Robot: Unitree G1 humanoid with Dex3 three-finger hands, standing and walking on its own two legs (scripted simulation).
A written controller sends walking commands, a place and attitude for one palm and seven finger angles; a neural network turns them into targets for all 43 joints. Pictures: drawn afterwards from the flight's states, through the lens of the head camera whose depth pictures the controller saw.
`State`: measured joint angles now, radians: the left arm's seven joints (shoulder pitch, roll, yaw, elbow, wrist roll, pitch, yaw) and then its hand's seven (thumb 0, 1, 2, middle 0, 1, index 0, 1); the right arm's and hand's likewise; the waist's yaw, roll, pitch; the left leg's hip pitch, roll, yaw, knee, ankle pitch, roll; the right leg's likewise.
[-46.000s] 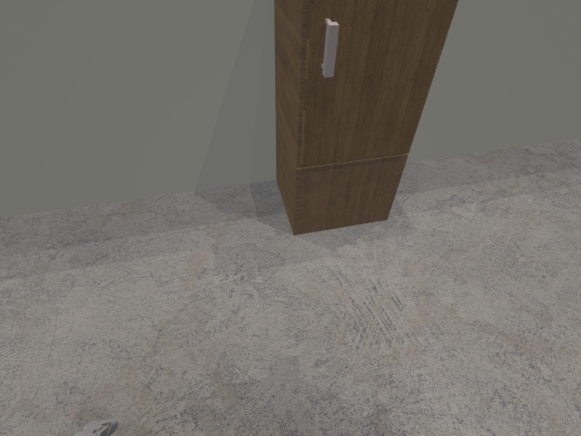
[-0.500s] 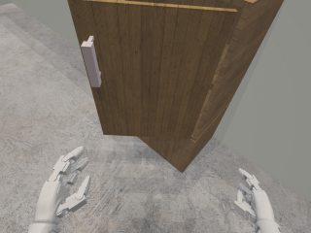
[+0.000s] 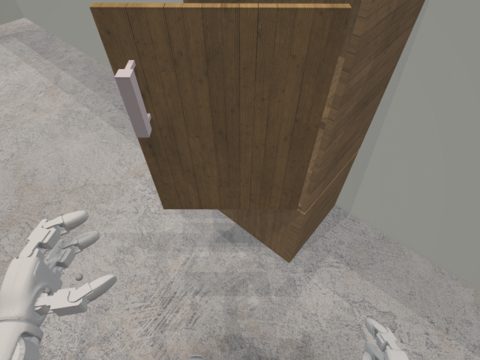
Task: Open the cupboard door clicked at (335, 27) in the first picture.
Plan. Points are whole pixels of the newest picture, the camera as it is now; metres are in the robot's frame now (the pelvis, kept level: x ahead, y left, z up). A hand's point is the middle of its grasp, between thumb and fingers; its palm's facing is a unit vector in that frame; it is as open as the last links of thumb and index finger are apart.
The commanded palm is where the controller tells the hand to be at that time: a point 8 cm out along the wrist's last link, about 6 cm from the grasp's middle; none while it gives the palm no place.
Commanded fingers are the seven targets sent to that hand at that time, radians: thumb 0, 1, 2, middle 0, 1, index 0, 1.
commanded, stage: raise the hand with hooked fingers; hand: left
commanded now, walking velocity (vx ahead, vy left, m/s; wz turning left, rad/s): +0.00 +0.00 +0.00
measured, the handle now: (137, 99) +0.56 +0.23 +0.13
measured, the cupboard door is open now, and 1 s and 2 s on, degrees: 40 40 40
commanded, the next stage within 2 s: move the hooked fingers beside the handle in 1.24 s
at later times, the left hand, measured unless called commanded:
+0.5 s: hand (36, 235) +0.26 +0.29 +0.12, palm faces +0.07 -1.00 -0.05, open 13.8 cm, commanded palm +0.23 +0.34 +0.13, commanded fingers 0.00 -0.50 0.30 -0.30 -1.20 -0.30 -1.20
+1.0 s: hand (39, 198) +0.31 +0.29 +0.15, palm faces +0.08 -1.00 -0.03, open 14.0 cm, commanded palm +0.27 +0.34 +0.15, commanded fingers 0.00 -0.50 0.30 -0.30 -1.20 -0.30 -1.20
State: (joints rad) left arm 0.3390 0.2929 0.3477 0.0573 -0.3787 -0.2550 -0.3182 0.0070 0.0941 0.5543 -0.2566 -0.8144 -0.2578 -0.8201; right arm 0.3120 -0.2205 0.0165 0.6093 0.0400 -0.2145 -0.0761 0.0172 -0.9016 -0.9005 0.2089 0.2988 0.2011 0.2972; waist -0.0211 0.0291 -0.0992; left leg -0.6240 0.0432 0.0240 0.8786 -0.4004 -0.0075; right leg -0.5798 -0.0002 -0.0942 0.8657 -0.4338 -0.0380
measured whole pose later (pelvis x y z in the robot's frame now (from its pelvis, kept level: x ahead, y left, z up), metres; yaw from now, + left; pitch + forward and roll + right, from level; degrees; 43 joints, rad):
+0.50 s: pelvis +0.00 +0.03 +0.02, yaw +1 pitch +3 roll -2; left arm 0.05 0.38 0.35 0.21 -0.33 -0.12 -0.38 -0.01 -0.45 0.32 -0.29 -1.16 -0.29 -1.17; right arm 0.24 -0.25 0.07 0.59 0.06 -0.27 -0.10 0.01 -0.90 -0.90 0.21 0.30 0.20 0.30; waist 0.03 0.03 -0.05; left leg -0.44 0.00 0.03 0.73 -0.34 0.04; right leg -0.37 -0.03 -0.09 0.68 -0.35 0.01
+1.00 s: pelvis +0.01 +0.02 +0.03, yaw +0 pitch +2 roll -1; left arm -0.08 0.42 0.44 0.32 -0.33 -0.06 -0.43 -0.01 -0.50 0.30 -0.30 -1.20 -0.30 -1.20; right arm 0.29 -0.28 0.05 0.62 0.05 -0.23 -0.10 0.02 -0.90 -0.90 0.21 0.30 0.20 0.30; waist 0.01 0.02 -0.04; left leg -0.35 0.02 0.04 0.61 -0.30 0.02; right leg -0.30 -0.01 -0.08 0.58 -0.32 -0.01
